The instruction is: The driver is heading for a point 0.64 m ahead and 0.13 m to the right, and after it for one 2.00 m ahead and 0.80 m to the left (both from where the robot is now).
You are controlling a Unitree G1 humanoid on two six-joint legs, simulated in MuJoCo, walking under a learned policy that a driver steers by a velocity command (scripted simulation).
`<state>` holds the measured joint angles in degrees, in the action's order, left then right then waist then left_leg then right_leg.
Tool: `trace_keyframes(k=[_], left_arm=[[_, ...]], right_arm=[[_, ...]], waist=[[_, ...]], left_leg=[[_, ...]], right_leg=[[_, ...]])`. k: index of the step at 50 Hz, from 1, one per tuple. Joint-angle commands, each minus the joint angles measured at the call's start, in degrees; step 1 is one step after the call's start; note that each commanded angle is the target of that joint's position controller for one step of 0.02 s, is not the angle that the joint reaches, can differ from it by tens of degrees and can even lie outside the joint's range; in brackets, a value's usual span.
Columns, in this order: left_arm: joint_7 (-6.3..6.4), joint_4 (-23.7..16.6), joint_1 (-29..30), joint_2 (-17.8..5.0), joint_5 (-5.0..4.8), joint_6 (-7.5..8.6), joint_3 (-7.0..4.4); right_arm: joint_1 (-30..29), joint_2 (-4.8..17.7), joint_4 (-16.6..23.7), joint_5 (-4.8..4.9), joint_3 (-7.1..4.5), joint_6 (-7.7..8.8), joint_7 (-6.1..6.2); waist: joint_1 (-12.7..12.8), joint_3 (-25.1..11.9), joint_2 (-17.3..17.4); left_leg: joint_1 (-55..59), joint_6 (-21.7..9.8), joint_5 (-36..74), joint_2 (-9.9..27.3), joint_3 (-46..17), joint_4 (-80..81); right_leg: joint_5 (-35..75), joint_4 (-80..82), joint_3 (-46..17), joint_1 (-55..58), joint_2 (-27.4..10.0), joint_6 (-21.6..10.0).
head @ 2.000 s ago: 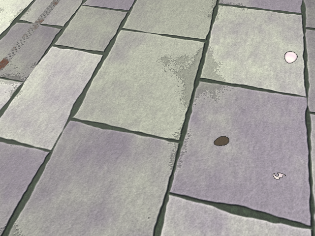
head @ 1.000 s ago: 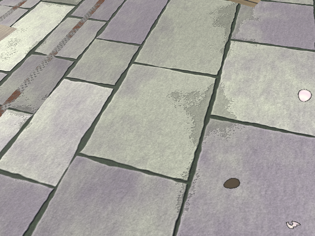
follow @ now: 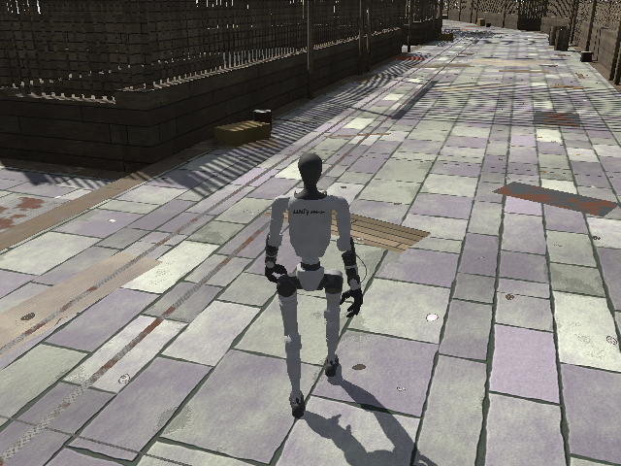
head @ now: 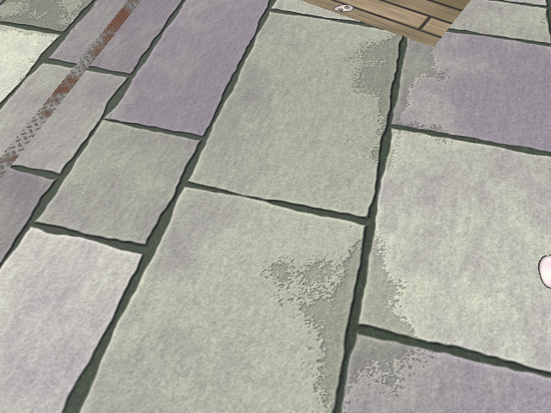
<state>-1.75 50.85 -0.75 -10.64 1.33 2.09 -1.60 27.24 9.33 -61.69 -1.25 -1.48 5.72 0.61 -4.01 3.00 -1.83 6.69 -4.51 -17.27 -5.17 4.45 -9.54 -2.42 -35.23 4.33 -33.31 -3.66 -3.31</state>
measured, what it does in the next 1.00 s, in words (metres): walks ahead: right foot, then left foot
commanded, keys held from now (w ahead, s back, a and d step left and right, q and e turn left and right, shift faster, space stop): w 0.52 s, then w+e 0.28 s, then w+q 0.20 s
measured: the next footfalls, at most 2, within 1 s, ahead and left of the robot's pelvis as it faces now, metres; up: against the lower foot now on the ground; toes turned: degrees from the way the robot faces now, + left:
right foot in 0.08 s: +0.22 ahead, -0.10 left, +0.00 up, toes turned -4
left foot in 0.62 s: +0.52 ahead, +0.08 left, +0.00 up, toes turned +3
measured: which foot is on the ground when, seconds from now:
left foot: down 0.00-0.10, up 0.12-0.60, down 0.62-1.00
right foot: up 0.00-0.06, down 0.08-0.64, up 0.66-1.00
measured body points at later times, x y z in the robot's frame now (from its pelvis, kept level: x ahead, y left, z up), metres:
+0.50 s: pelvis +0.28 -0.02 +0.01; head +0.31 -0.03 +0.45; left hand +0.20 +0.20 -0.14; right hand +0.45 -0.24 -0.12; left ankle +0.45 +0.11 -0.69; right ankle +0.18 -0.09 -0.74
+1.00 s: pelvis +0.55 +0.01 +0.01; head +0.58 +0.01 +0.46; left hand +0.72 +0.22 -0.13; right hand +0.45 -0.22 -0.13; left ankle +0.48 +0.08 -0.74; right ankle +0.68 -0.16 -0.69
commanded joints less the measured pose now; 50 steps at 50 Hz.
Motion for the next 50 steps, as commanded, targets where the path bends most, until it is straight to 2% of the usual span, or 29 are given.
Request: trace_keyframes(k=[1, 2, 3, 4, 5, 6, 7, 8, 9, 10, 11, 13, 15, 20, 24, 27, 29, 30, 31, 32, 33, 34, 35, 36, 37, 40, 42, 46, 50], left_arm=[[0.47, -3.92, 1.86, -4.55, -0.07, 1.49, -1.14], [0.88, -2.42, -3.16, -5.46, -0.03, 1.80, -1.68], [1.37, 0.59, -12.13, -6.48, 0.19, 2.28, -2.42], [1.97, 3.40, -22.22, -9.32, 1.39, 2.82, -3.54], [2.26, 4.06, -29.30, -15.98, 2.71, 2.78, -5.37], [1.46, 4.10, -25.98, -14.50, 0.70, 1.87, -5.17], [1.27, 3.17, -18.80, -12.14, -0.48, 1.69, -4.48], [1.01, 2.48, -14.77, -8.08, -0.55, 2.05, -3.42], [1.06, 2.77, -13.27, -5.85, -0.42, 2.45, -2.74], [1.32, 3.70, -13.35, -4.03, -0.60, 2.80, -2.11], [1.48, 4.46, -14.54, -3.54, -0.51, 3.22, -1.85], [1.63, 5.89, -17.94, -5.18, -0.60, 4.03, -2.08], [1.66, 6.50, -20.00, -6.53, -0.65, 4.25, -2.25], [1.67, 7.49, -24.82, -6.08, -0.71, 4.13, -1.64], [2.15, 8.97, -29.00, -6.70, -0.38, 4.00, -1.59], [2.75, 9.71, -29.53, -7.24, 0.11, 3.62, -1.76], [2.96, 9.38, -27.22, -8.41, 0.32, 3.40, -2.05], [2.79, 9.10, -25.85, -8.73, 0.12, 3.21, -2.10], [2.54, 8.08, -25.16, -7.71, -0.50, 3.26, -1.73], [1.96, 6.18, -30.89, -1.57, -3.07, 3.19, -0.33], [2.33, 7.19, -31.20, -5.49, -2.25, 2.75, -1.63], [2.36, 6.17, -26.08, -7.12, -1.31, 2.28, -2.40], [1.99, 5.30, -22.71, -5.84, -1.01, 2.34, -2.23], [1.72, 5.29, -21.82, -4.64, -0.71, 1.91, -2.32], [1.34, 5.20, -22.21, -4.10, 0.17, 1.06, -2.45], [0.37, 4.30, -21.35, -2.36, 0.49, -0.81, -2.58], [0.06, 3.67, -18.70, -1.87, 0.72, -1.07, -2.44], [-0.36, 0.06, -8.26, -2.45, 0.92, -0.58, -1.94], [-0.20, -2.46, -0.22, -2.12, 0.20, 0.05, -0.98]], right_arm=[[2.47, 8.86, 0.57, -0.37, -1.62, 0.16, 0.75], [1.64, 9.54, 0.59, -0.44, -1.83, 0.08, 0.81], [0.48, 9.83, 0.73, -0.21, -1.90, -0.15, 0.69], [-0.31, 8.99, 1.75, 0.39, -1.55, -0.09, 0.52], [5.00, 3.51, 3.59, 2.95, -0.44, -0.10, -0.26], [4.22, 7.27, 2.90, 1.72, -1.74, -0.16, -0.32], [-1.04, 8.06, 4.51, 0.94, -2.24, -0.36, -0.31], [-4.49, 7.26, 5.41, 0.61, -2.03, -0.06, -0.57], [-5.53, 6.13, 5.46, 0.31, -2.09, -0.36, -0.72], [-4.83, 5.34, 5.44, -0.60, -2.02, -1.13, -0.98], [-3.75, 4.23, 4.98, -0.93, -1.90, -1.89, -1.39], [-5.12, 3.93, 5.71, -1.10, -1.98, -2.77, -1.90], [-10.05, 4.39, 7.57, -1.06, -2.00, -3.27, -2.15], [-22.59, 4.13, 11.93, -0.24, -1.30, -3.15, -2.43], [-28.81, 4.27, 14.13, 0.00, -0.87, -2.84, -2.29], [-30.17, 5.46, 15.42, -0.07, -1.24, -2.22, -2.12], [-23.89, 6.70, 13.96, -0.07, -1.96, -1.49, -1.57], [-15.42, 7.74, 11.20, -0.26, -2.63, -0.90, -1.08], [-5.29, 10.73, 8.47, -1.43, -3.72, -0.15, -0.37], [1.54, 17.55, 8.16, -3.06, -5.41, 0.00, 0.06], [-1.10, 16.34, 8.67, -1.31, -5.39, -1.06, -0.49], [-7.91, 12.70, 9.70, -0.37, -4.34, -1.38, -0.66], [-12.56, 8.81, 10.47, -0.11, -3.29, -1.05, -0.85], [-14.11, 6.93, 10.29, -0.15, -2.74, -0.66, -0.77], [-14.09, 5.74, 9.61, 0.14, -2.36, -0.29, -0.41], [-10.65, 6.24, 8.22, 0.57, -2.43, 1.15, -0.04], [-6.87, 6.39, 6.34, 0.23, -2.29, 1.60, -0.27], [-4.12, 6.42, 4.63, 0.73, -1.71, 1.21, -0.50], [0.86, 8.39, 2.97, 0.48, -1.99, 0.69, -0.41]], waist=[[3.08, 2.04, 6.29], [5.27, -0.58, 6.79], [9.14, -5.07, 5.72], [12.91, -10.89, 3.99], [11.93, -19.94, -8.13], [10.47, -20.69, -5.49], [7.52, -10.44, -2.39], [6.49, -4.76, 0.52], [4.72, -1.61, 0.60], [3.03, -0.42, -0.62], [2.28, -0.68, -1.17], [1.75, -0.50, -1.10], [2.18, 0.87, -1.06], [5.09, 2.66, -1.55], [7.16, 3.06, -2.11], [6.63, 3.43, -2.05], [3.18, 0.53, -2.54], [-0.53, -3.77, -1.29], [-4.12, -10.17, 1.16], [-3.05, -20.14, 12.53], [-2.20, -21.70, 11.04], [0.41, -11.93, 6.11], [1.57, -5.53, 4.08], [2.92, -2.26, 4.54], [4.36, -0.68, 5.84], [5.80, -0.53, 5.65], [5.41, 0.28, 5.41], [4.68, 2.62, 5.10], [2.09, 2.60, 5.24]], left_leg=[[1.79, -5.84, 48.81, 17.62, -5.43, -6.32], [1.75, -5.14, 56.19, 17.38, -4.89, -11.99], [-0.13, -4.14, 57.36, 15.82, -3.42, -21.85], [-10.31, -3.20, 44.88, 13.84, -2.26, -35.08], [-30.73, -0.18, 13.43, 4.87, 1.62, -58.62], [-38.65, -0.90, -11.22, 1.19, -6.02, -67.44], [-42.77, -1.34, -6.46, 5.20, -7.81, -68.05], [-42.27, -1.31, -2.17, 7.36, -7.63, -64.74], [-40.19, -1.18, 0.01, 9.08, -7.24, -61.05], [-37.25, -0.55, 1.14, 10.14, -7.04, -58.09], [-35.31, 0.00, 1.81, 10.31, -6.56, -56.79], [-36.51, 0.97, 3.50, 10.57, -5.25, -54.89], [-40.66, 2.02, 7.27, 11.55, -4.15, -51.26], [-43.18, 3.42, 16.02, 10.95, -1.28, -35.37], [-42.70, 2.18, 17.17, 9.05, 0.25, -27.09], [-41.38, 0.16, 12.40, 7.97, -0.11, -23.66], [-32.11, -1.44, 7.84, 5.11, 0.34, -20.75], [-21.85, -2.50, 9.45, 3.55, 1.05, -16.88], [-6.13, -4.42, 10.08, 8.92, -4.25, -16.12], [13.27, -10.34, 4.13, 27.57, -28.50, -13.87], [10.93, -12.23, 1.16, 31.56, -41.04, -6.82], [1.93, -10.02, -3.51, 28.81, -32.25, -5.38], [-6.64, -8.13, -2.08, 26.34, -24.93, -2.42], [-11.77, -5.76, 1.16, 23.75, -18.99, -0.50], [-15.45, -4.12, 4.73, 21.70, -14.16, 0.48], [-16.39, -3.40, 13.17, 20.42, -6.92, 1.61], [-15.84, -4.24, 15.81, 19.07, -4.91, 2.47], [-13.10, -6.12, 22.84, 16.54, -3.49, 2.81], [-8.68, -7.01, 28.84, 16.91, -4.90, 0.84]], right_leg=[[-5.43, 3.68, 1.61, 2.19, 3.06, -2.65], [-7.43, 4.75, 2.18, 8.48, 4.98, -3.77], [-5.32, 8.46, 2.89, 18.71, 6.53, -5.13], [-5.53, 8.96, -3.18, 34.02, 0.67, -7.43], [-11.53, 11.46, -30.02, 52.17, -17.53, -14.95], [-11.76, 18.87, -43.84, 51.04, -20.21, -16.67], [-15.00, 19.92, -34.09, 42.29, -18.00, -14.61], [-12.27, 22.48, -27.42, 34.11, -15.65, -12.83], [-9.16, 24.29, -22.02, 28.67, -12.71, -10.49], [-5.86, 25.53, -17.85, 24.56, -10.27, -8.74], [-3.30, 26.13, -15.29, 23.06, -9.15, -8.22], [2.88, 26.81, -12.50, 22.98, -8.21, -8.65], [4.41, 28.21, -10.50, 23.89, -7.53, -8.74], [11.23, 28.68, -6.70, 27.67, -5.53, -7.61], [15.23, 27.29, -6.15, 34.60, -7.21, -7.78], [22.23, 23.55, -6.91, 39.56, -9.45, -7.76], [35.42, 15.72, -6.86, 39.56, -9.16, -6.58], [37.37, 6.48, -5.80, 37.58, -7.28, -5.65], [26.15, -6.46, -4.59, 28.05, -4.60, -4.68], [-4.77, -28.26, -0.27, 8.19, 3.48, -1.83], [-26.90, -37.68, -5.25, 1.20, 6.75, -2.31], [-22.10, -39.19, -7.52, -1.43, 2.71, -2.83], [-17.62, -36.47, -7.43, -1.06, 0.50, -2.77], [-15.36, -33.81, -7.22, 0.69, -0.94, -2.71], [-14.25, -32.15, -7.04, 2.63, -1.84, -2.26], [-10.61, -31.30, -5.99, 1.85, -2.21, -1.37], [-7.18, -27.92, -6.48, -0.92, -2.02, -0.96], [-1.00, -13.74, -2.20, -4.59, -2.47, 1.11], [0.36, -2.74, 0.36, -1.53, -0.36, 2.15]])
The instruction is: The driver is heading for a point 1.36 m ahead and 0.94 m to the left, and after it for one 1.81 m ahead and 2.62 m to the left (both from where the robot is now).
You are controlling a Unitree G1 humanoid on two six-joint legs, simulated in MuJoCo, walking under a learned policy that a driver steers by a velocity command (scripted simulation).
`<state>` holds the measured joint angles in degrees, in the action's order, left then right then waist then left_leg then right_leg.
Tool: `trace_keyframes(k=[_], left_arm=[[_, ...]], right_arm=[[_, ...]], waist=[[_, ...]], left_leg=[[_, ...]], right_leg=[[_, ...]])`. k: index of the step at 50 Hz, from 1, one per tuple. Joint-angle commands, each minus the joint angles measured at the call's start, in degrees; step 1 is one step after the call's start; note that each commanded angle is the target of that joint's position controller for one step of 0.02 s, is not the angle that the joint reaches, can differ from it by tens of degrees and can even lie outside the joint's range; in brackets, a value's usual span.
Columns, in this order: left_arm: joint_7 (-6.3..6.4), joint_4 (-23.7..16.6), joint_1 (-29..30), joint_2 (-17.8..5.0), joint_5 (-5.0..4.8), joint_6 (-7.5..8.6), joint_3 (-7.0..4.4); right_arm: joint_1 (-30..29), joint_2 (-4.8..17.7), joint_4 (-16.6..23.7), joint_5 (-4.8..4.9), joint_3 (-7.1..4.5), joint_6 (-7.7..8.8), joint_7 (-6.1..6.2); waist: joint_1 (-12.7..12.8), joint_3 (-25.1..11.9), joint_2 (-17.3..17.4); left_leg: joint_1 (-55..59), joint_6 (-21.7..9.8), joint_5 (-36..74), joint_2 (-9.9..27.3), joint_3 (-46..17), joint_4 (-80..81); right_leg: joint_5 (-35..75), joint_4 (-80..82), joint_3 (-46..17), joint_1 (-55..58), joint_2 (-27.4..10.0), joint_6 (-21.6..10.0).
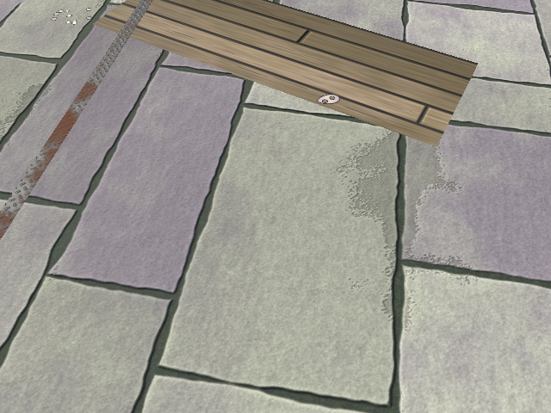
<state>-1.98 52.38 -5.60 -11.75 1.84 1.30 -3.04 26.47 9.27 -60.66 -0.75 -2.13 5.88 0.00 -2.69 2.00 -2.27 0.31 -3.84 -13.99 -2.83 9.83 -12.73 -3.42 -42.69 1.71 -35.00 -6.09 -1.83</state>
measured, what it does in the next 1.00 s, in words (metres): walks ahead, turning left: right foot, then left foot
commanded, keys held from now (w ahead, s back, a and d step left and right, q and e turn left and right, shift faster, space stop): w+q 0.32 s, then q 0.40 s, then w+q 0.28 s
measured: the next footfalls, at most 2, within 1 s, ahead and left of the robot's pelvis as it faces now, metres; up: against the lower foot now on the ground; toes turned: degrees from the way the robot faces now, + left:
right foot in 0.14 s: +0.25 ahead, -0.11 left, +0.00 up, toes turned +0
left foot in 0.64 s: +0.40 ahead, +0.12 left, +0.00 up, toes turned +24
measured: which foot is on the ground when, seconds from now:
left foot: down 0.00-0.16, up 0.18-0.62, down 0.64-1.00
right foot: up 0.00-0.12, down 0.14-0.64, up 0.66-1.00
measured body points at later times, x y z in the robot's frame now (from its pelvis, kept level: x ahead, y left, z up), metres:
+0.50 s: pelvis +0.24 -0.02 +0.00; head +0.28 -0.02 +0.45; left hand +0.17 +0.22 -0.14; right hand +0.44 -0.23 -0.13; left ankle +0.33 +0.13 -0.69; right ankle +0.21 -0.11 -0.74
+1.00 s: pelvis +0.35 +0.04 +0.00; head +0.35 +0.07 +0.45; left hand +0.34 +0.33 -0.12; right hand +0.54 -0.17 -0.12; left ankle +0.37 +0.10 -0.74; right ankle +0.47 -0.10 -0.69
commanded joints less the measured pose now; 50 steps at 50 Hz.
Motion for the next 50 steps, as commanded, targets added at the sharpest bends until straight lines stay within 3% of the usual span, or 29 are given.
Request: trace_keyframes(k=[1, 3, 5, 6, 7, 8, 9, 10, 11, 12, 14, 16, 19, 23, 26, 29, 30, 31, 32, 33, 34, 35, 36, 38, 40, 43, 50], left_arm=[[0.18, -4.58, 5.90, -1.52, -0.43, 1.08, 0.46], [0.49, -5.69, 7.35, -2.74, -0.59, 1.70, 0.30], [0.86, -5.66, 4.99, -3.97, -0.67, 2.48, -0.08], [1.19, -4.30, 0.14, -4.80, -0.57, 2.98, -0.56], [1.71, -1.26, -9.16, -6.25, 0.00, 3.81, -1.38], [2.53, 0.29, -19.25, -11.19, 1.65, 4.53, -2.77], [2.46, -0.31, -20.49, -17.13, 2.03, 4.14, -4.18], [2.33, -1.55, -15.86, -13.08, 0.63, 3.12, -3.44], [2.24, -2.33, -10.63, -8.38, 0.24, 3.09, -2.11], [2.09, -2.48, -7.98, -5.65, 0.12, 3.42, -1.43], [2.62, -1.52, -7.53, -3.25, -0.32, 4.10, -0.78], [2.78, -0.21, -10.49, -3.16, -0.75, 5.13, -0.74], [3.08, 0.48, -12.30, -4.62, -0.95, 5.95, -0.95], [3.44, 0.27, -11.65, -5.67, -1.01, 5.24, -0.91], [3.76, 0.42, -13.19, -8.02, -1.31, 4.52, -1.58], [4.39, -0.11, -12.70, -9.67, -1.56, 3.10, -2.39], [4.39, -0.44, -12.41, -10.07, -1.58, 2.36, -2.63], [4.12, -0.79, -12.56, -10.45, -1.65, 1.65, -2.80], [3.81, -2.65, -15.53, -8.64, -1.26, 1.33, -2.46], [3.55, -4.93, -19.09, -5.46, -1.42, 0.23, -1.99], [3.51, -4.92, -17.63, -5.76, -0.53, -0.62, -1.58], [3.51, -5.71, -13.84, -5.46, -0.88, -0.74, -1.30], [3.72, -5.79, -10.43, -5.85, -0.86, -0.67, -1.45], [3.37, -6.42, -10.27, -7.25, 0.80, -1.46, -1.91], [2.63, -6.47, -10.73, -6.42, 1.01, -2.27, -1.68], [2.12, -8.01, -7.47, -6.42, 0.94, -2.23, -1.62], [2.17, -10.82, -0.87, -7.04, 0.45, -1.01, -1.57]], right_arm=[[2.56, 8.68, 1.57, -0.13, -1.41, 0.32, 0.27], [2.89, 8.97, 1.31, -0.44, -1.59, -0.06, 0.49], [1.25, 9.59, 1.59, -0.74, -1.93, -0.38, 0.62], [-0.07, 10.03, 1.89, -0.64, -2.12, -0.52, 0.59], [-1.34, 9.61, 2.29, -0.15, -2.06, -0.71, 0.41], [-1.96, 7.23, 4.45, 0.60, -1.41, -0.67, 0.24], [4.20, 1.25, 6.26, 2.56, -0.49, -1.06, 0.34], [1.96, 7.10, 5.33, 1.02, -2.07, -1.86, 0.66], [-1.66, 7.21, 6.00, 0.71, -2.49, -2.00, 0.35], [-3.50, 5.72, 6.34, 0.62, -2.34, -2.02, 0.07], [-3.86, 4.86, 6.55, -0.68, -2.67, -3.33, -0.70], [-5.04, 3.78, 7.43, -0.94, -2.72, -4.55, -1.38], [-9.33, 3.56, 9.44, -1.13, -2.64, -5.56, -1.65], [-17.18, 2.74, 12.87, -0.87, -1.41, -5.56, -2.50], [-19.49, 4.19, 14.32, -1.35, -1.34, -5.68, -2.86], [-15.96, 6.77, 14.40, -1.92, -2.19, -5.35, -2.60], [-12.58, 7.62, 13.64, -2.01, -2.69, -4.82, -2.28], [-7.80, 9.12, 12.38, -2.41, -3.36, -3.88, -1.62], [-6.06, 15.50, 12.69, -2.50, -4.86, -3.14, -0.78], [-7.32, 20.64, 14.21, -0.38, -6.24, -4.23, -0.57], [-6.23, 19.97, 15.31, 1.23, -6.18, -5.34, -0.33], [-10.08, 16.64, 16.19, 0.94, -5.49, -6.10, 0.29], [-14.32, 12.96, 16.47, 0.77, -4.37, -6.55, 0.69], [-16.00, 10.05, 16.36, 0.58, -3.50, -6.61, 0.84], [-14.93, 11.34, 16.59, 0.08, -3.88, -5.85, 0.31], [-13.03, 13.50, 16.74, 0.05, -4.57, -5.22, -0.18], [-7.67, 14.92, 16.41, -0.09, -5.05, -4.80, -0.48]], waist=[[0.41, 3.62, 6.02], [0.54, 3.45, 6.84], [2.37, 2.24, 7.55], [4.67, 0.14, 7.34], [8.66, -4.82, 4.63], [11.84, -12.88, -1.08], [8.61, -19.27, -14.22], [7.53, -16.10, -5.38], [5.58, -7.92, -1.54], [4.41, -3.54, -0.30], [2.14, -0.89, -2.77], [1.47, -1.00, -2.63], [0.46, 0.78, -1.72], [1.28, 1.56, -4.22], [2.28, -0.22, -4.46], [0.96, -2.93, -5.05], [-0.30, -5.03, -3.73], [-2.91, -8.08, 0.24], [-1.96, -12.05, 9.51], [1.47, -17.57, 15.78], [-0.26, -19.79, 7.72], [-0.19, -13.86, 6.23], [1.30, -6.21, 3.42], [3.39, -4.64, 5.85], [3.45, -6.66, 5.26], [2.59, -5.32, 5.97], [-0.24, -3.76, 7.34]], left_leg=[[-0.25, -7.96, 26.51, 15.13, -11.15, 3.04], [3.02, -8.08, 28.64, 16.24, -12.89, 0.80], [3.53, -7.18, 33.10, 16.46, -13.62, -3.21], [2.40, -6.33, 37.68, 15.45, -13.18, -8.38], [-1.75, -5.01, 36.67, 12.33, -10.89, -18.98], [-12.81, -3.62, 20.92, 8.50, -8.40, -35.28], [-32.24, -1.64, -15.47, -1.00, -5.46, -53.44], [-35.59, -2.64, -14.75, 2.32, -12.18, -59.05], [-36.83, -2.80, -9.68, 4.68, -12.74, -59.03], [-35.73, -2.51, -5.90, 6.56, -12.56, -57.03], [-32.90, -1.53, -2.98, 8.30, -12.09, -54.42], [-33.21, -0.93, -0.69, 8.47, -11.42, -54.26], [-36.46, 0.52, 3.19, 8.29, -9.72, -50.95], [-30.96, 0.94, 11.72, 6.32, -5.19, -33.47], [-26.95, -0.11, 11.95, 4.47, -2.71, -26.65], [-22.67, -2.73, 4.95, 2.13, -2.26, -23.17], [-19.15, -3.85, 4.56, 0.73, -2.29, -20.12], [-12.08, -5.29, 12.00, 0.20, -3.72, -13.69], [-1.06, -8.02, 38.36, 12.34, -17.99, -14.83], [7.27, -19.47, 60.78, 25.52, -39.88, -14.56], [6.26, -21.61, 51.55, 25.41, -38.85, -11.30], [-0.55, -20.82, 33.57, 23.62, -36.11, -8.02], [-8.64, -16.96, 24.73, 19.00, -31.35, -5.06], [-14.56, -11.98, 9.80, 12.59, -27.23, -1.96], [-15.14, -11.21, -1.10, 10.55, -28.14, 0.30], [-14.07, -10.68, -11.53, 10.43, -31.90, 3.22], [-9.36, -10.16, -16.12, 10.65, -37.42, 4.00]], right_leg=[[0.89, 5.97, 2.75, -0.21, 2.25, 0.48], [-1.77, 8.09, 1.88, 0.15, 2.59, -0.30], [-6.15, 10.85, 1.76, 5.63, 3.93, -1.51], [-7.23, 13.45, 2.33, 12.63, 5.50, -2.26], [-3.81, 17.49, 2.26, 25.53, 5.75, -3.48], [-8.62, 18.58, -9.36, 40.97, -5.76, -6.12], [-13.45, 24.91, -33.61, 53.79, -21.17, -11.59], [-17.66, 27.12, -35.09, 47.96, -19.42, -11.04], [-17.86, 28.11, -26.24, 40.23, -17.14, -9.35], [-13.23, 30.35, -19.30, 33.88, -14.62, -7.89], [-6.92, 32.32, -9.99, 27.93, -10.77, -5.37], [-0.85, 33.08, -5.78, 27.42, -10.44, -5.39], [21.85, 30.81, 1.99, 27.69, -10.41, -6.08], [28.39, 28.23, 11.00, 25.51, -7.27, -5.31], [31.56, 24.40, 12.33, 29.48, -8.77, -5.02], [37.42, 14.55, 12.16, 33.51, -10.38, -4.21], [35.84, 6.97, 12.41, 33.88, -10.11, -3.55], [27.62, -4.61, 13.37, 31.24, -8.29, -1.23], [-2.00, -20.41, 13.63, 19.32, -4.09, 1.55], [-36.41, -36.69, 7.20, 5.31, 6.85, 4.35], [-34.51, -38.68, -1.17, 2.12, 4.55, 4.70], [-30.48, -38.02, -1.87, -0.29, 3.47, 4.67], [-25.01, -32.31, -2.77, -0.11, 1.45, 4.44], [-19.24, -24.08, -3.22, 4.31, 0.36, 3.94], [-16.63, -21.46, -2.94, 6.03, 1.39, 3.85], [-14.75, -15.73, -3.61, 3.21, 1.83, 4.65], [-12.32, -4.94, -4.55, -0.14, 3.43, 5.32]])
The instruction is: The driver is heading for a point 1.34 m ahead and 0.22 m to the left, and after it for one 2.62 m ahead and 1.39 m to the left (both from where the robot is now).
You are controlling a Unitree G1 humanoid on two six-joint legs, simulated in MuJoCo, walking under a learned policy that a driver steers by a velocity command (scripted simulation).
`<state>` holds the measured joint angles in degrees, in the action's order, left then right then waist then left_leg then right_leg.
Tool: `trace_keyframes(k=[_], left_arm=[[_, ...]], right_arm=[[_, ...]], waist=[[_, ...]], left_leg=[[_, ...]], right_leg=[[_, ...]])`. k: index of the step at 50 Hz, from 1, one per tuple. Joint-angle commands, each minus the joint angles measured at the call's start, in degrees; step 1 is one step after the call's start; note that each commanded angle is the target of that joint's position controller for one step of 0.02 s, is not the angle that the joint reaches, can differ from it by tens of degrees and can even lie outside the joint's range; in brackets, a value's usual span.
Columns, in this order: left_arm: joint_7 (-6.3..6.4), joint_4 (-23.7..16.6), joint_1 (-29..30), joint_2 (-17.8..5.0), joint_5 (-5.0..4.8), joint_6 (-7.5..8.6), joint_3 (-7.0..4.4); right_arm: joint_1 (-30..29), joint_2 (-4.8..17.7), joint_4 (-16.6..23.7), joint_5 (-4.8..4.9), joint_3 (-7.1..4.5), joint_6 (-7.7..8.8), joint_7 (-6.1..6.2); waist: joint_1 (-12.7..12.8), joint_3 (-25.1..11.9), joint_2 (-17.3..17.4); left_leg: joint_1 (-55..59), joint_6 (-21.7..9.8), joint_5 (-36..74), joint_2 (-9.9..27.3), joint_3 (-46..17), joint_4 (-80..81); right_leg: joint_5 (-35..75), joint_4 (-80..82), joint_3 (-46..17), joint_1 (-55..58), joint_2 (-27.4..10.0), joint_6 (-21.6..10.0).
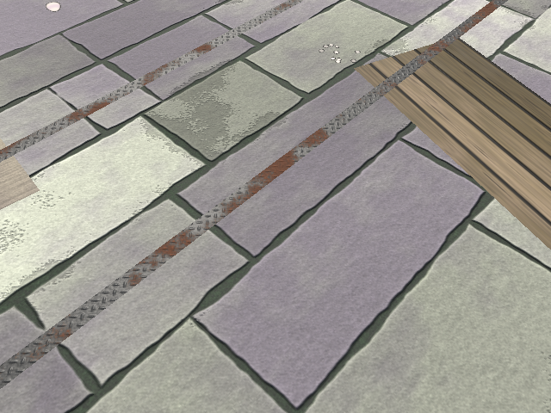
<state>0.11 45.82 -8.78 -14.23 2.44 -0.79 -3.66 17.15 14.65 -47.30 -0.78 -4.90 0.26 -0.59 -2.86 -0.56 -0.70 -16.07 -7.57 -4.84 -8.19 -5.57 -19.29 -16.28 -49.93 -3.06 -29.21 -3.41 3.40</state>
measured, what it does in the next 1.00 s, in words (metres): walks ahead, turning left: right foot, then left foot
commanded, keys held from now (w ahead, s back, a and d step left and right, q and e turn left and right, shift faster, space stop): w+q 0.46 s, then w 0.54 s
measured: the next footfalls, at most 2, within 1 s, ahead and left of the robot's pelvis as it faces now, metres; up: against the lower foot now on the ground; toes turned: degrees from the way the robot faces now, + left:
right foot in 0.22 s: +0.14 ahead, -0.15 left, +0.00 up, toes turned +12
left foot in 0.68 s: +0.35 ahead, +0.16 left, +0.00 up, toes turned +24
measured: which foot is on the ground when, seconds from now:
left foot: down 0.00-0.22, up 0.24-0.66, down 0.68-1.00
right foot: up 0.00-0.20, down 0.22-0.68, up 0.70-1.00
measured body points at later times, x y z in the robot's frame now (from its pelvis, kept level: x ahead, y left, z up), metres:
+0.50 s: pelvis +0.16 -0.03 +0.00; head +0.18 -0.05 +0.45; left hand +0.09 +0.24 -0.11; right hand +0.39 -0.23 -0.11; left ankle +0.21 +0.13 -0.67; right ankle +0.10 -0.16 -0.74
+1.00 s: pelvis +0.40 +0.10 +0.00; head +0.41 +0.12 +0.45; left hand +0.42 +0.39 -0.12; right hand +0.51 -0.14 -0.13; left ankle +0.31 +0.14 -0.74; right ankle +0.58 +0.01 -0.68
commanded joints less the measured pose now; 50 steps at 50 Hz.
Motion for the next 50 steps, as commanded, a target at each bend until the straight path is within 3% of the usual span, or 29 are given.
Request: trace_keyframes(k=[1, 7, 8, 10, 11, 12, 13, 14, 15, 16, 18, 24, 29, 31, 32, 33, 34, 35, 36, 37, 38, 39, 40, 41, 43, 46, 50], left_arm=[[0.06, -4.65, 2.90, -4.56, -0.21, 1.32, -0.86], [-0.02, -6.91, 3.73, -5.10, -1.13, 2.93, -0.22], [0.17, -6.72, 1.86, -5.09, -1.51, 3.26, -0.12], [1.23, -4.67, -6.23, -5.17, -2.01, 4.11, -0.20], [2.16, -3.85, -10.84, -9.34, -1.39, 4.59, -1.14], [2.79, -4.84, -13.62, -14.72, -0.44, 4.64, -1.93], [2.86, -4.74, -9.83, -16.96, 0.48, 4.36, -2.83], [2.31, -4.79, -8.25, -12.77, -0.10, 4.49, -2.10], [1.61, -5.00, -6.28, -9.46, -0.89, 4.77, -1.20], [1.20, -5.32, -5.44, -8.40, -1.08, 4.99, -0.83], [0.88, -4.49, -7.37, -7.48, -1.05, 5.54, -0.53], [-0.42, -1.68, -13.88, -7.21, -1.18, 6.32, -0.65], [-0.14, 1.34, -17.23, -8.89, -1.43, 5.95, -0.80], [0.10, 3.00, -18.43, -10.22, -1.57, 5.36, -0.85], [0.24, 3.69, -18.81, -11.07, -1.62, 5.06, -0.86], [0.47, 4.02, -18.46, -11.20, -2.04, 4.70, -0.62], [0.51, 2.69, -17.78, -9.72, -2.25, 4.78, 0.03], [-0.94, -1.30, -20.90, -1.94, -3.25, 5.01, 1.98], [-0.34, -1.03, -16.23, -8.76, -2.34, 4.81, -0.05], [-0.40, -2.60, -11.42, -8.69, -2.60, 4.94, -0.23], [-0.66, -2.57, -10.30, -6.88, -2.55, 5.41, 0.54], [-0.91, -1.72, -10.95, -6.40, -1.96, 5.00, 0.49], [-1.17, -0.84, -13.28, -5.99, -0.94, 3.98, 0.55], [-1.52, 0.12, -15.09, -5.27, -0.51, 3.10, 0.59], [-2.21, 0.09, -14.49, -4.43, -0.21, 2.31, 0.54], [-2.53, -2.29, -6.66, -4.14, -0.09, 2.15, 0.60], [-2.68, -4.78, 1.92, -3.21, -0.62, 2.54, 1.23]], right_arm=[[2.01, 9.68, 3.09, -0.11, -2.34, 0.90, 0.07], [1.49, 10.43, 4.39, -0.59, -2.68, 1.05, -0.64], [-0.07, 10.32, 5.03, -0.59, -2.69, 1.02, -0.85], [-4.22, 9.17, 6.45, -0.39, -2.48, 0.86, -0.79], [-4.50, 6.13, 7.37, 0.20, -1.69, 1.38, -0.53], [-2.83, 0.80, 8.75, 0.84, -0.07, 2.08, -0.41], [-4.89, 4.87, 9.52, -1.05, -0.40, 2.37, -0.50], [-5.65, 7.10, 9.56, -1.88, -0.85, 2.41, -1.02], [-4.37, 7.37, 8.30, -1.82, -1.01, 2.26, -1.78], [-2.72, 7.04, 7.29, -1.72, -1.00, 1.85, -2.36], [-3.52, 6.47, 7.53, -1.84, -0.69, 1.05, -3.35], [-13.80, 4.18, 11.61, -1.56, 0.80, 0.35, -4.38], [-20.63, 2.44, 13.81, -1.77, 2.48, 0.65, -4.79], [-18.47, 3.33, 13.16, -2.07, 2.29, 0.93, -3.87], [-13.63, 4.36, 11.68, -2.21, 1.87, 1.30, -3.21], [-4.51, 5.44, 8.64, -2.56, 1.29, 2.01, -2.48], [4.51, 8.59, 6.14, -3.49, 0.23, 2.44, -1.63], [8.34, 15.46, 5.75, -3.51, -1.21, 2.56, -0.74], [10.66, 15.14, 5.81, -0.96, -1.52, 1.99, -0.04], [6.11, 13.46, 4.55, -0.44, -1.07, 2.07, 0.34], [3.13, 9.69, 4.07, -0.42, -0.02, 2.46, 0.34], [0.58, 7.36, 3.88, -0.46, 0.76, 2.79, 0.32], [-1.30, 5.88, 3.67, -0.13, 1.37, 3.01, 0.33], [-1.82, 5.28, 3.55, -0.11, 1.65, 3.40, 0.21], [-0.77, 6.01, 2.33, 0.34, 1.46, 4.25, 0.07], [1.27, 6.51, 0.56, 0.51, 1.27, 4.67, -0.05], [4.49, 6.86, -1.39, 0.55, 1.25, 5.01, -0.23]], waist=[[-0.27, -1.11, 5.93], [0.24, -0.43, 6.86], [1.55, -0.34, 6.74], [6.98, 0.13, 3.62], [8.60, -0.88, -2.65], [8.37, -4.91, -12.31], [5.99, 1.65, -8.81], [4.30, 4.54, -4.32], [3.08, 5.40, -2.92], [2.52, 4.75, -4.60], [3.17, 3.60, -6.13], [5.95, 4.61, -5.60], [7.28, 6.34, -6.66], [5.49, 4.42, -7.41], [2.94, 1.05, -7.60], [-1.57, -4.26, -6.46], [-5.44, -10.87, -4.20], [-3.49, -20.83, 12.07], [-5.92, -23.32, 7.16], [-3.63, -13.35, 5.08], [-1.53, -6.67, 3.74], [0.91, -2.76, 3.04], [3.27, -1.10, 4.34], [4.33, -0.96, 4.99], [5.10, 0.30, 4.99], [3.96, 4.29, 4.44], [1.76, 5.59, 4.00]], left_leg=[[7.06, -6.52, -25.44, 15.88, -22.49, 10.27], [2.01, -7.27, -26.73, 14.26, -25.54, 6.82], [-1.35, -6.70, -26.48, 13.36, -25.56, 5.88], [-12.89, -3.03, -28.22, 8.52, -22.75, 0.07], [-21.95, 0.33, -31.06, 4.47, -16.93, -9.58], [-26.91, 3.12, -30.37, -2.06, -4.73, -27.69], [-34.09, 3.08, -24.07, 1.02, -1.99, -34.98], [-33.42, 3.21, -19.15, 5.15, -3.20, -37.80], [-31.86, 4.13, -15.42, 5.89, -2.93, -38.55], [-30.03, 5.21, -12.59, 6.09, -1.80, -39.84], [-29.21, 6.27, -8.34, 7.30, 0.11, -44.06], [-29.96, 7.34, -1.67, 8.94, 3.36, -36.41], [-19.13, 4.25, -3.22, 8.13, 10.13, -17.98], [-11.99, 1.66, -7.43, 5.17, 12.49, -14.29], [-5.68, 0.16, -8.81, 3.12, 13.14, -12.46], [6.61, -1.46, -5.34, 2.01, 12.79, -7.94], [22.83, -3.41, -7.12, 9.26, 4.97, -8.48], [43.28, -11.07, -6.32, 30.54, -24.77, -7.22], [40.30, -12.20, 2.84, 32.41, -34.12, -1.88], [33.67, -10.47, 8.88, 28.62, -22.04, -1.87], [24.78, -8.60, 12.38, 25.79, -15.85, -0.07], [18.38, -6.28, 13.34, 22.80, -11.34, 2.00], [12.85, -5.16, 12.95, 20.52, -7.93, 4.16], [10.02, -5.03, 12.25, 19.67, -6.26, 5.86], [7.77, -5.99, 11.09, 18.65, -4.61, 9.10], [7.15, -6.31, 7.66, 17.97, -2.70, 12.97], [9.76, -5.03, 11.43, 17.06, 0.34, 12.93]], right_leg=[[0.35, 3.66, 0.20, -5.50, 1.11, -0.05], [-4.65, 13.28, 0.23, 3.73, 4.33, -1.97], [-4.81, 16.67, 0.31, 8.83, 5.11, -2.70], [0.97, 28.95, 0.96, 26.11, 5.27, -4.00], [-5.31, 33.01, -6.44, 35.61, -3.02, -5.34], [-23.38, 40.44, -25.57, 40.13, -18.66, -8.58], [-30.73, 43.86, -35.82, 32.60, -22.25, -12.84], [-28.94, 42.91, -32.08, 29.04, -20.39, -13.54], [-22.74, 42.77, -24.43, 27.82, -15.96, -11.74], [-14.77, 42.93, -17.31, 27.28, -12.55, -10.14], [-1.39, 42.33, -8.50, 27.02, -9.78, -9.68], [21.92, 40.53, 2.86, 28.52, -9.06, -10.45], [29.31, 40.16, 7.01, 29.31, -10.14, -10.16], [48.21, 33.90, 8.34, 31.87, -11.10, -9.98], [58.36, 26.76, 9.19, 33.03, -11.14, -9.71], [59.29, 15.95, 11.36, 30.10, -10.01, -8.72], [43.44, 2.52, 11.79, 18.96, -8.90, -7.85], [-4.83, -19.81, 12.02, -4.10, 0.21, -4.87], [-13.26, -28.19, 3.39, -7.90, 3.16, -5.33], [-8.00, -27.66, 1.24, -11.58, -0.17, -6.09], [-5.01, -22.95, 1.52, -10.41, -1.77, -6.31], [-3.82, -18.72, 1.72, -7.69, -3.15, -6.10], [-3.29, -16.27, 1.95, -3.81, -3.60, -5.49], [-2.80, -14.74, 2.33, -1.16, -3.45, -5.09], [-0.60, -12.51, 3.58, -1.56, -3.31, -4.37], [6.82, -5.84, 4.16, -7.02, -4.57, -3.12], [15.19, 5.93, 5.31, -7.08, -3.43, -3.12]])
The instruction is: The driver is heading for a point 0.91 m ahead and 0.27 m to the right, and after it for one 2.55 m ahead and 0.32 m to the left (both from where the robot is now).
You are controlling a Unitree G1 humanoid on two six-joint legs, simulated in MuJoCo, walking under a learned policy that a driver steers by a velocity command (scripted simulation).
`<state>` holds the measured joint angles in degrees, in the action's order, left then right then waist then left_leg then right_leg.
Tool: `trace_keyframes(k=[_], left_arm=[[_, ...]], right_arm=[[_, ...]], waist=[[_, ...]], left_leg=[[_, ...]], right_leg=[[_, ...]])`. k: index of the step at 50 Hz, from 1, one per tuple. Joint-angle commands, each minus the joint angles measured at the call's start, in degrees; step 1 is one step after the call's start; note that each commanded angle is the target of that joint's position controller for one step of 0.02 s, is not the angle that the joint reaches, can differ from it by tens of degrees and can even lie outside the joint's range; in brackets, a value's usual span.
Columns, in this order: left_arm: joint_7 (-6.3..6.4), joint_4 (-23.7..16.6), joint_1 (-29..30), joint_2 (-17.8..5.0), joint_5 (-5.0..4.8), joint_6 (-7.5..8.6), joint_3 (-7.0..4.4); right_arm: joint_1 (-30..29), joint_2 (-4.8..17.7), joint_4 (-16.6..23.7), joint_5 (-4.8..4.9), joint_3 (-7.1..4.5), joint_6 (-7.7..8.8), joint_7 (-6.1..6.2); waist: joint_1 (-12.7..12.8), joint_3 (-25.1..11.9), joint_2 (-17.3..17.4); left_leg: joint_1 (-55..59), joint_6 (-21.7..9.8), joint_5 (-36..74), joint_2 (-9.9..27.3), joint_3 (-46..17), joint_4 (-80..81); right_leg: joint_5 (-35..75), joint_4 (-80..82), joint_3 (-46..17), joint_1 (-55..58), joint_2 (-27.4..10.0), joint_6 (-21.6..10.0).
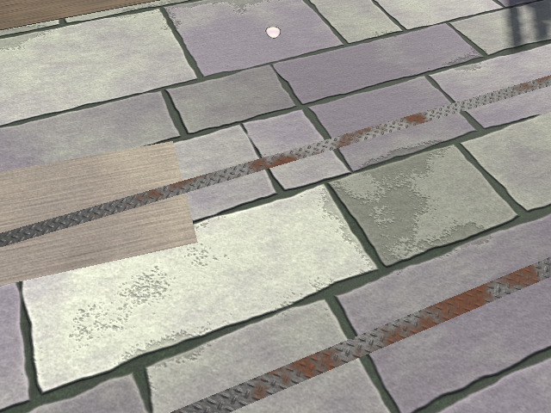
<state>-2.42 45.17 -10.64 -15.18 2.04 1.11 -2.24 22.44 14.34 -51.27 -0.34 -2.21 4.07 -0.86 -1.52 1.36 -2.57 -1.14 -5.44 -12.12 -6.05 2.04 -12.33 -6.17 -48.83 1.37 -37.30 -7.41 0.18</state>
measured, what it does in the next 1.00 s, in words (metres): walks ahead, turning right: right foot, then left foot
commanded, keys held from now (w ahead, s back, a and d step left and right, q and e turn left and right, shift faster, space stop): w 0.22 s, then w+e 0.78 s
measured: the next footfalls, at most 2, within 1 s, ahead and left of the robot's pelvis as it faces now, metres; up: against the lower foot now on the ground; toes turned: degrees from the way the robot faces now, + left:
right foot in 0.20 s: +0.29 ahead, -0.12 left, +0.00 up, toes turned -4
left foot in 0.70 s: +0.57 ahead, +0.05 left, +0.00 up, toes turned -13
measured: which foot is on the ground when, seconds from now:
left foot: down 0.00-0.22, up 0.24-0.68, down 0.70-1.00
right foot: up 0.00-0.18, down 0.20-0.72, up 0.74-1.00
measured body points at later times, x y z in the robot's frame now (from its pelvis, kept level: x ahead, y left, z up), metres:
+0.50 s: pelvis +0.28 -0.05 +0.00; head +0.30 -0.06 +0.45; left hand +0.29 +0.22 -0.13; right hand +0.40 -0.31 -0.12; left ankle +0.40 +0.11 -0.69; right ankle +0.25 -0.12 -0.75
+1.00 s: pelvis +0.54 -0.04 +0.00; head +0.57 -0.03 +0.45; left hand +0.78 +0.16 -0.12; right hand +0.47 -0.31 -0.12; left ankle +0.53 +0.06 -0.75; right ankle +0.56 -0.19 -0.67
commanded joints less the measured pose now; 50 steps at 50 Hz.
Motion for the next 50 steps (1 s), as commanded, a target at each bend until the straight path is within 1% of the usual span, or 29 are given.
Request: trace_keyframes(k=[1, 4, 7, 8, 9, 10, 11, 12, 13, 14, 15, 16, 18, 20, 23, 29, 31, 33, 34, 35, 36, 37, 38, 39, 40, 41, 42, 45, 50], left_arm=[[-0.14, -4.72, 5.68, -2.23, -0.33, 0.70, -0.07], [-0.07, -6.42, 9.91, -2.95, -0.40, 0.88, -0.08], [0.27, -6.60, 8.74, -3.85, -0.21, 1.32, -0.44], [0.71, -5.49, 5.02, -4.56, -0.18, 1.52, -0.82], [1.28, -3.03, -2.62, -5.41, 0.02, 1.93, -1.39], [1.99, -0.04, -12.65, -7.94, 0.93, 2.53, -2.33], [2.61, 0.59, -19.38, -15.45, 2.26, 2.76, -4.28], [1.92, 1.37, -18.67, -14.64, -0.02, 2.12, -4.18], [1.66, 0.79, -11.98, -12.01, -1.36, 1.84, -3.59], [1.38, 0.08, -7.53, -8.07, -1.57, 1.90, -2.59], [1.30, 0.37, -5.79, -6.14, -1.41, 2.08, -1.99], [1.38, 1.09, -5.31, -5.15, -1.68, 2.30, -1.62], [1.32, 2.13, -6.57, -5.44, -1.67, 3.06, -1.71], [1.44, 3.11, -8.21, -7.00, -2.03, 3.42, -2.28], [1.57, 4.01, -10.72, -7.41, -2.17, 3.18, -2.64], [1.82, 4.81, -15.39, -8.31, -1.60, 2.78, -3.29], [2.16, 4.28, -14.73, -9.07, -1.27, 2.57, -3.61], [2.46, 3.24, -12.23, -10.29, -1.05, 2.43, -4.10], [2.40, 2.81, -10.94, -10.49, -1.18, 2.51, -4.18], [2.08, 2.32, -10.97, -8.37, -1.53, 2.83, -3.66], [1.97, -0.04, -12.55, -3.17, -2.81, 3.10, -2.37], [1.94, -1.69, -15.92, -3.30, -2.74, 2.68, -2.37], [2.32, 0.73, -15.21, -6.71, -1.56, 1.58, -2.86], [1.66, 0.82, -11.91, -6.43, -1.22, 1.38, -2.90], [1.17, 0.50, -10.58, -5.23, -1.17, 1.13, -2.76], [0.69, 0.06, -9.36, -5.04, -0.30, 0.52, -2.83], [0.25, 0.15, -9.53, -4.57, 0.06, -0.18, -2.70], [-0.61, -1.72, -5.58, -3.85, -0.07, -1.17, -2.45], [-1.68, -5.23, 3.93, -2.71, -0.15, -1.21, -1.50]], right_arm=[[0.23, 7.46, 2.01, 0.05, -1.46, 1.25, 0.10], [2.89, 8.17, 0.24, -0.35, -1.46, 1.11, 0.55], [2.45, 9.42, -0.84, -0.78, -1.59, 0.84, 1.16], [1.82, 10.11, -1.04, -1.01, -1.72, 0.79, 1.30], [1.02, 10.59, -1.29, -1.10, -1.80, 0.50, 1.31], [1.18, 9.65, -0.94, -0.92, -1.39, 0.51, 1.36], [6.43, 3.82, 1.30, 1.09, 0.06, 0.76, 0.90], [6.62, 6.29, 0.50, 0.04, -0.75, 0.86, 0.87], [1.84, 7.72, 1.48, -1.04, -1.26, 0.66, 0.84], [-1.83, 7.22, 2.43, -1.25, -0.93, 1.02, 0.43], [-3.20, 5.92, 2.75, -1.24, -0.70, 0.95, 0.18], [-2.89, 5.35, 2.95, -1.96, -0.51, 0.28, 0.02], [-2.04, 4.14, 2.62, -2.50, -0.13, -0.93, -0.41], [-4.88, 3.74, 3.84, -2.40, 0.06, -1.44, -0.57], [-13.37, 3.78, 6.81, -2.08, 0.35, -1.57, -0.55], [-23.93, 3.82, 10.53, -1.09, 0.86, -1.01, -0.47], [-24.14, 4.80, 11.30, -0.87, 0.66, -0.55, -0.31], [-19.40, 6.40, 10.43, -0.84, 0.03, 0.12, 0.06], [-13.60, 7.30, 8.78, -1.02, -0.49, 0.72, 0.51], [-6.06, 10.27, 7.12, -2.01, -1.53, 1.67, 1.28], [1.57, 15.36, 7.49, -3.47, -2.63, 1.81, 2.14], [-0.25, 17.75, 6.85, -2.69, -3.53, 0.60, 2.11], [-4.86, 11.64, 8.31, -2.35, -2.32, 0.05, 1.80], [-7.98, 7.38, 8.86, -1.84, -1.32, 0.14, 1.56], [-9.35, 5.77, 8.70, -1.87, -0.85, 0.32, 1.48], [-8.74, 5.13, 7.94, -1.56, -0.60, 0.71, 1.65], [-8.18, 5.22, 7.39, -1.38, -0.65, 1.16, 1.62], [-5.70, 5.98, 6.02, -0.59, -1.14, 2.36, 1.28], [-3.31, 6.03, 4.27, -0.80, -1.46, 2.20, 1.12]], waist=[[-0.18, 3.83, 5.78], [-1.27, 4.66, 5.51], [0.29, 3.87, 5.66], [1.99, 1.62, 6.20], [5.59, -2.53, 5.35], [9.33, -8.80, 3.58], [8.61, -18.14, -8.33], [7.76, -20.60, -10.52], [5.01, -10.59, -4.30], [4.03, -4.90, -0.21], [2.57, -1.58, 0.33], [0.93, -0.16, -0.82], [-0.20, -0.91, -0.98], [-0.34, 0.01, -0.58], [1.54, 2.56, -0.44], [5.38, 1.50, -1.41], [4.83, 1.02, -2.12], [2.28, -0.15, -2.46], [-0.57, -2.29, -0.97], [-3.57, -7.36, 3.84], [-5.46, -16.41, 12.71], [-1.77, -17.56, 23.22], [-0.40, -9.65, 11.42], [-0.18, -4.35, 6.07], [0.77, -2.15, 6.35], [1.20, -0.91, 8.40], [1.62, -0.81, 9.45], [1.86, -1.09, 8.28], [0.60, 1.59, 7.52]], left_leg=[[-3.95, -6.85, 19.65, 15.16, -6.93, 5.76], [1.30, -6.05, 22.53, 16.93, -7.08, 4.53], [5.78, -4.67, 35.34, 18.18, -6.30, -0.76], [6.44, -3.82, 44.19, 17.81, -5.61, -5.74], [5.71, -2.82, 49.39, 16.07, -3.90, -15.47], [-1.80, -1.79, 41.09, 13.54, -2.20, -28.78], [-20.97, 1.05, 13.94, 5.82, 1.39, -51.74], [-30.54, 1.02, -17.53, -0.32, -4.05, -61.61], [-35.11, 0.55, -13.14, 4.61, -6.46, -64.15], [-35.30, 0.55, -8.32, 7.23, -5.47, -61.02], [-33.65, 0.77, -6.00, 9.34, -4.90, -56.88], [-30.88, 1.62, -5.05, 10.43, -4.65, -53.72], [-27.64, 3.29, -4.03, 10.49, -3.41, -50.88], [-29.26, 5.04, -1.80, 10.99, -2.55, -46.56], [-32.94, 7.28, 4.47, 11.50, -1.93, -36.62], [-30.57, 8.22, 10.62, 8.75, -1.76, -23.67], [-27.71, 7.44, 8.30, 8.18, -2.60, -21.02], [-20.04, 6.22, 3.94, 7.07, -2.79, -17.68], [-12.14, 5.23, 3.29, 6.14, -2.23, -14.26], [-1.19, 3.21, 0.52, 10.76, -6.66, -11.46], [12.73, -0.04, -12.85, 26.28, -24.00, -8.09], [15.11, -4.82, -17.25, 32.54, -45.14, -0.52], [8.59, -4.55, -21.55, 30.38, -38.52, -1.09], [2.36, -3.54, -16.21, 27.02, -29.50, -0.73], [-1.66, -2.21, -7.79, 24.42, -22.09, 0.55], [-3.61, -1.53, -1.82, 22.50, -16.93, 1.19], [-4.48, -1.20, 2.96, 21.30, -13.30, 1.51], [-3.19, -2.28, 13.37, 21.42, -7.18, 2.46], [-2.01, -2.57, 17.81, 20.06, 1.88, 3.80]], right_leg=[[6.27, 7.16, 1.24, 1.41, 1.13, -0.22], [6.22, 12.16, 1.72, 1.65, 2.55, -1.97], [0.01, 15.91, 2.83, 6.40, 5.24, -4.64], [-2.66, 16.86, 3.70, 11.75, 7.26, -5.64], [-2.74, 20.01, 4.81, 20.84, 9.40, -6.91], [-2.39, 20.85, 0.98, 35.35, 5.81, -8.95], [-8.51, 22.58, -23.90, 54.12, -12.00, -15.42], [-6.66, 32.04, -43.07, 55.36, -16.60, -18.66], [-10.52, 32.29, -35.05, 47.64, -13.77, -17.45], [-8.57, 33.79, -28.16, 39.90, -11.43, -16.38], [-4.72, 35.57, -22.99, 34.45, -8.25, -14.67], [-0.97, 36.82, -19.39, 30.17, -5.77, -13.47], [5.22, 38.06, -16.01, 27.16, -3.76, -13.83], [5.63, 39.66, -14.16, 25.75, -2.75, -14.84], [3.31, 41.34, -13.49, 25.87, -1.39, -14.71], [9.49, 36.11, -14.55, 30.63, -0.72, -12.76], [11.82, 33.44, -16.52, 31.62, -1.59, -11.75], [12.79, 29.55, -18.57, 30.55, -1.98, -10.18], [14.78, 23.61, -17.83, 28.82, -0.09, -9.10], [11.89, 11.23, -14.66, 24.81, 4.38, -7.67], [-5.55, -6.22, -8.06, 14.36, 10.09, -5.70], [-25.94, -15.94, -4.58, 1.37, 14.16, -5.43], [-21.89, -20.72, -6.77, -1.32, 8.88, -5.93], [-16.84, -19.76, -6.53, -0.64, 7.03, -5.55], [-13.86, -17.62, -6.04, 1.18, 5.37, -4.89], [-12.67, -16.25, -5.62, 1.88, 4.27, -4.17], [-11.42, -16.40, -5.01, 2.68, 4.02, -3.46], [-7.43, -16.32, -4.29, -0.40, 3.56, -2.32], [1.51, -5.41, -1.78, -3.75, 2.96, -1.26]])
Velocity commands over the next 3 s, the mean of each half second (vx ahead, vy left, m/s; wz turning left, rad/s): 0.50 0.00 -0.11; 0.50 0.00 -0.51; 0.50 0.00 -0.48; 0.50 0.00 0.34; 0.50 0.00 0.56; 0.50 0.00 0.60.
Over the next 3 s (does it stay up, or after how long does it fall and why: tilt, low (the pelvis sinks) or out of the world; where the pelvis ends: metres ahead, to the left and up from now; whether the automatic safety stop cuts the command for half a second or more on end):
stays up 1.53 -0.42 -0.01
